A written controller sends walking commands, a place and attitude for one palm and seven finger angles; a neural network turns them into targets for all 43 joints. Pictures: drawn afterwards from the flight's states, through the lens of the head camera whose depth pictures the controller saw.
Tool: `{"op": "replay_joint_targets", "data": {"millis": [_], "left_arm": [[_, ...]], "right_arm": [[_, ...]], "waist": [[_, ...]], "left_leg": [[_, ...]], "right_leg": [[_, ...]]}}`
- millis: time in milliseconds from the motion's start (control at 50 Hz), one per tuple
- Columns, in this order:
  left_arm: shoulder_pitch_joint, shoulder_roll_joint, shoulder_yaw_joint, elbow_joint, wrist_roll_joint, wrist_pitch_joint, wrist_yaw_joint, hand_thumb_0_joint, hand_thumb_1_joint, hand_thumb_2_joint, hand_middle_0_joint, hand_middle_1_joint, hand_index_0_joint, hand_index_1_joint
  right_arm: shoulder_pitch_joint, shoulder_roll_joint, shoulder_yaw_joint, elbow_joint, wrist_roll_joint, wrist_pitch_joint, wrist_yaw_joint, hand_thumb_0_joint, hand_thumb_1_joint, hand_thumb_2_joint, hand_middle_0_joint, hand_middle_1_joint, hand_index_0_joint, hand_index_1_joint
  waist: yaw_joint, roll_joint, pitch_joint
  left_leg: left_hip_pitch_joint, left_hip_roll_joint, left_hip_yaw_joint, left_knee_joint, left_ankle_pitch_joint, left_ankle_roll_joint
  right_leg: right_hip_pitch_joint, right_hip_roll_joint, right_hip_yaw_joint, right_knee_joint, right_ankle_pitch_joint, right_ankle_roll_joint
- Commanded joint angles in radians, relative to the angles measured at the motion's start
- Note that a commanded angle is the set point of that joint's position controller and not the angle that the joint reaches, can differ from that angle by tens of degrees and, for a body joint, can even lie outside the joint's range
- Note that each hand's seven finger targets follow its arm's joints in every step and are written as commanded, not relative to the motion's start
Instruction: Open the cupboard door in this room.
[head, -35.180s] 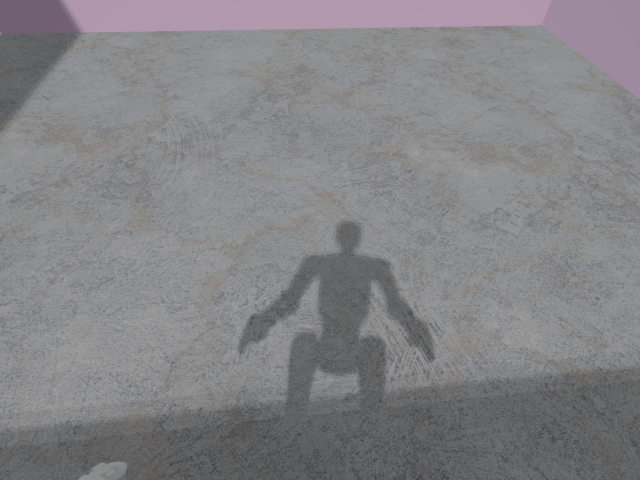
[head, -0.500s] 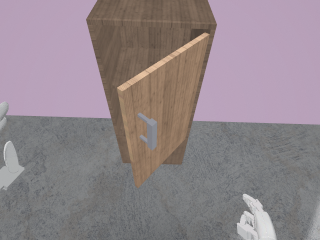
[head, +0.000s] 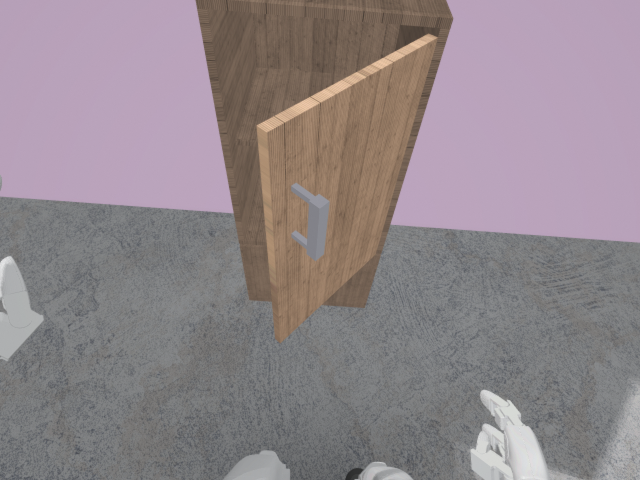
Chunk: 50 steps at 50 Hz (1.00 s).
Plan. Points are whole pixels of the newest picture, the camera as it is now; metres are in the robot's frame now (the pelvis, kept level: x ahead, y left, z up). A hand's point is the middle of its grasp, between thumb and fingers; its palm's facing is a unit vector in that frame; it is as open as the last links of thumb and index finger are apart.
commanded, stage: step back with the hand held close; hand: left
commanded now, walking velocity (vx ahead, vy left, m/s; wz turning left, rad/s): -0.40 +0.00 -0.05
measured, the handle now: (307, 222) +0.46 +0.05 +0.03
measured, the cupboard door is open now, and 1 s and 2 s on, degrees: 50 50 50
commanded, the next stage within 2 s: stop stepping back and stand still in 0.38 s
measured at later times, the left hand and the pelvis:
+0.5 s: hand (19, 431) +0.13 +0.22 +0.19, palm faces +0.26 -0.84 -0.48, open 7.4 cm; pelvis -0.11 -0.01 +0.01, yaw -6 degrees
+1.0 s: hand out of the picture +0.04 +0.24 +0.18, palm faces +0.44 -0.81 -0.39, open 7.4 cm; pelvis -0.16 -0.02 +0.01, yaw -2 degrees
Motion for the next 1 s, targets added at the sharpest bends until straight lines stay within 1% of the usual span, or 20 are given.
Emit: {"op": "replay_joint_targets", "data": {"millis": [0, 20, 60, 80, 140, 220, 340, 380, 440, 480, 520, 560, 580, 620, 700, 720, 760, 780, 840, 980], "left_arm": [[0.021, 0.218, 0.145, -0.194, -0.027, -0.042, 0.033, 0.0, 0.9, 0.9, -0.2, -0.3, -0.2, -0.3], [0.035, 0.224, 0.159, -0.223, -0.03, -0.045, 0.032, 0.0, 0.9, 0.9, -0.2, -0.3, -0.2, -0.3], [0.044, 0.228, 0.204, -0.271, -0.011, -0.077, 0.03, 0.0, 0.9, 0.9, -0.2, -0.3, -0.2, -0.3], [0.023, 0.232, 0.204, -0.289, -0.009, -0.076, 0.032, 0.0, 0.9, 0.9, -0.2, -0.3, -0.2, -0.3], [0.056, 0.192, 0.156, -0.245, -0.037, -0.054, 0.04, 0.0, 0.9, 0.9, -0.2, -0.3, -0.2, -0.3], [-0.024, 0.134, 0.04, -0.24, -0.039, -0.023, 0.028, 0.0, 0.9, 0.9, -0.2, -0.3, -0.2, -0.3], [-0.022, 0.209, 0.089, -0.232, -0.073, -0.019, 0.008, 0.0, 0.9, 0.9, -0.2, -0.3, -0.2, -0.3], [-0.002, 0.251, 0.122, -0.241, -0.087, -0.036, -0.009, 0.0, 0.9, 0.9, -0.2, -0.3, -0.2, -0.3], [-0.001, 0.35, 0.207, -0.237, -0.075, -0.07, 0.0, 0.0, 0.9, 0.9, -0.2, -0.3, -0.2, -0.3], [0.056, 0.281, 0.165, -0.164, -0.061, -0.03, -0.011, 0.0, 0.9, 0.9, -0.2, -0.3, -0.2, -0.3], [0.106, 0.243, 0.156, -0.135, -0.067, 0.006, -0.007, 0.0, 0.9, 0.9, -0.2, -0.3, -0.2, -0.3], [0.079, 0.243, 0.144, -0.164, -0.077, 0.013, -0.002, 0.0, 0.9, 0.9, -0.2, -0.3, -0.2, -0.3], [0.047, 0.23, 0.119, -0.168, -0.081, -0.003, -0.003, 0.0, 0.9, 0.9, -0.2, -0.3, -0.2, -0.3], [0.042, 0.241, 0.126, -0.158, -0.068, -0.009, 0.006, 0.0, 0.9, 0.9, -0.2, -0.3, -0.2, -0.3], [0.092, 0.25, 0.147, -0.212, -0.054, -0.009, 0.011, 0.0, 0.9, 0.9, -0.2, -0.3, -0.2, -0.3], [0.132, 0.236, 0.139, -0.188, -0.052, -0.006, 0.009, 0.0, 0.9, 0.9, -0.2, -0.3, -0.2, -0.3], [0.115, 0.239, 0.145, -0.19, -0.058, -0.005, 0.01, 0.0, 0.9, 0.9, -0.2, -0.3, -0.2, -0.3], [0.06, 0.22, 0.136, -0.157, -0.052, -0.005, 0.014, 0.0, 0.9, 0.9, -0.2, -0.3, -0.2, -0.3], [-0.065, 0.194, 0.087, -0.05, -0.025, -0.025, 0.02, 0.0, 0.9, 0.9, -0.2, -0.3, -0.2, -0.3], [-0.063, 0.192, 0.084, -0.046, -0.021, -0.037, 0.012, 0.0, 0.9, 0.9, -0.2, -0.3, -0.2, -0.3]], "right_arm": [[-0.07, -0.1, -0.047, -0.132, 0.004, -0.021, -0.012, 0.0, -0.9, -0.9, 0.2, 0.3, 0.2, 0.3], [-0.078, -0.125, -0.051, -0.143, 0.0, -0.019, -0.02, 0.0, -0.9, -0.9, 0.2, 0.3, 0.2, 0.3], [-0.102, -0.142, -0.064, -0.161, -0.019, -0.05, -0.032, 0.0, -0.9, -0.9, 0.2, 0.3, 0.2, 0.3], [-0.076, -0.121, -0.07, -0.153, -0.026, -0.069, -0.034, 0.0, -0.9, -0.9, 0.2, 0.3, 0.2, 0.3], [-0.072, -0.111, -0.073, -0.108, -0.017, -0.109, -0.02, 0.0, -0.9, -0.9, 0.2, 0.3, 0.2, 0.3], [-0.058, -0.11, -0.05, -0.057, -0.017, -0.132, -0.009, 0.0, -0.9, -0.9, 0.2, 0.3, 0.2, 0.3], [-0.064, -0.107, -0.041, -0.064, -0.032, -0.101, -0.003, 0.0, -0.9, -0.9, 0.2, 0.3, 0.2, 0.3], [-0.074, -0.102, -0.036, -0.081, -0.027, -0.072, 0.004, 0.0, -0.9, -0.9, 0.2, 0.3, 0.2, 0.3], [-0.115, -0.086, -0.006, -0.106, -0.033, -0.066, -0.001, 0.0, -0.9, -0.9, 0.2, 0.3, 0.2, 0.3], [-0.115, -0.078, -0.015, -0.129, 0.008, -0.065, -0.014, 0.0, -0.9, -0.9, 0.2, 0.3, 0.2, 0.3], [-0.1, -0.069, 0.009, -0.132, 0.004, -0.043, -0.03, 0.0, -0.9, -0.9, 0.2, 0.3, 0.2, 0.3], [-0.075, -0.129, -0.01, -0.124, 0.002, -0.056, -0.04, 0.0, -0.9, -0.9, 0.2, 0.3, 0.2, 0.3], [-0.055, -0.144, -0.019, -0.121, 0.011, -0.075, -0.037, 0.0, -0.9, -0.9, 0.2, 0.3, 0.2, 0.3], [-0.057, -0.135, -0.018, -0.118, -0.011, -0.109, -0.038, 0.0, -0.9, -0.9, 0.2, 0.3, 0.2, 0.3], [-0.063, -0.135, -0.025, -0.132, -0.009, -0.111, -0.029, 0.0, -0.9, -0.9, 0.2, 0.3, 0.2, 0.3], [-0.061, -0.123, -0.028, -0.137, -0.01, -0.101, -0.025, 0.0, -0.9, -0.9, 0.2, 0.3, 0.2, 0.3], [-0.045, -0.121, -0.044, -0.106, -0.009, -0.081, -0.021, 0.0, -0.9, -0.9, 0.2, 0.3, 0.2, 0.3], [-0.021, -0.121, -0.043, -0.081, -0.011, -0.08, -0.021, 0.0, -0.9, -0.9, 0.2, 0.3, 0.2, 0.3], [-0.012, -0.108, -0.027, -0.062, -0.003, -0.097, -0.031, 0.0, -0.9, -0.9, 0.2, 0.3, 0.2, 0.3], [-0.015, -0.119, -0.028, -0.072, 0.002, -0.12, -0.037, 0.0, -0.9, -0.9, 0.2, 0.3, 0.2, 0.3]], "waist": [[-0.018, -0.07, -0.184], [-0.014, 0.076, -0.153], [-0.002, 0.41, -0.213], [-0.015, 0.322, -0.2], [0.01, 0.145, -0.222], [-0.008, 0.25, -0.219], [0.011, 0.265, -0.324], [0.017, 0.161, -0.311], [0.025, -0.048, -0.234], [0.016, -0.246, -0.221], [-0.017, -0.075, -0.209], [-0.011, 0.163, -0.23], [-0.009, 0.216, -0.215], [-0.006, 0.287, -0.206], [0.001, 0.198, -0.186], [-0.006, 0.089, -0.168], [0.001, -0.172, -0.096], [-0.016, -0.142, -0.065], [-0.028, -0.028, -0.039], [-0.008, 0.039, -0.099]], "left_leg": [[0.183, 0.032, -0.038, -0.135, 0.0, -0.011], [0.119, 0.096, -0.141, -0.322, 0.01, 0.022], [-0.268, 0.389, -0.446, -0.658, -0.256, 0.148], [-0.283, 0.422, -0.461, -0.697, -0.283, 0.176], [0.153, 0.335, -0.29, -0.48, 0.228, 0.144], [0.276, 0.294, -0.231, -0.563, 0.2, 0.096], [0.396, 0.25, -0.138, -0.571, 0.348, 0.012], [0.426, 0.195, -0.058, -0.415, 0.415, -0.027], [0.305, 0.07, 0.036, -0.059, 0.102, -0.065], [0.122, 0.009, 0.015, 0.087, 0.052, -0.048], [0.187, 0.023, 0.021, -0.146, 0.234, -0.039], [0.403, 0.122, -0.087, -0.342, 0.594, 0.004], [0.389, 0.194, -0.173, -0.423, 0.488, 0.034], [0.307, 0.229, -0.311, -0.548, 0.229, 0.056], [0.063, 0.133, -0.16, -0.572, -0.165, 0.0], [0.097, 0.067, -0.078, -0.406, -0.071, -0.028], [0.154, 0.011, -0.039, 0.094, 0.104, -0.055], [0.059, 0.036, -0.049, 0.193, 0.108, -0.053], [0.082, 0.087, -0.021, 0.008, 0.072, -0.021], [0.269, 0.104, -0.02, -0.298, 0.291, 0.03]], "right_leg": [[-0.007, -0.227, 0.18, -0.216, -0.025, -0.106], [0.007, -0.119, 0.116, -0.111, -0.095, -0.051], [0.353, 0.084, -0.011, 0.433, -0.236, 0.019], [0.325, 0.103, 0.037, 0.631, -0.298, 0.012], [0.01, 0.043, 0.043, 0.528, -0.361, 0.003], [0.053, 0.043, -0.023, 0.305, -0.383, 0.003], [0.226, 0.049, -0.072, -0.148, -0.311, -0.044], [0.204, -0.032, -0.008, -0.362, -0.135, -0.077], [0.044, -0.304, 0.158, -0.396, 0.175, -0.142], [0.207, -0.258, 0.05, -0.235, 0.609, -0.123], [0.236, -0.187, -0.019, -0.146, 0.541, -0.071], [0.123, -0.042, -0.084, -0.066, 0.111, 0.009], [0.127, 0.001, -0.059, -0.044, -0.215, 0.01], [0.148, 0.02, -0.039, 0.018, -0.341, -0.004], [0.386, 0.022, -0.073, -0.174, -0.308, -0.038], [0.307, -0.039, -0.006, -0.293, -0.379, -0.065], [-0.02, -0.31, 0.33, -0.499, -0.552, -0.189], [-0.005, -0.325, 0.318, -0.475, -0.464, -0.199], [0.065, -0.261, 0.166, -0.358, -0.295, -0.145], [0.192, -0.111, 0.072, -0.179, 0.034, -0.042]]}}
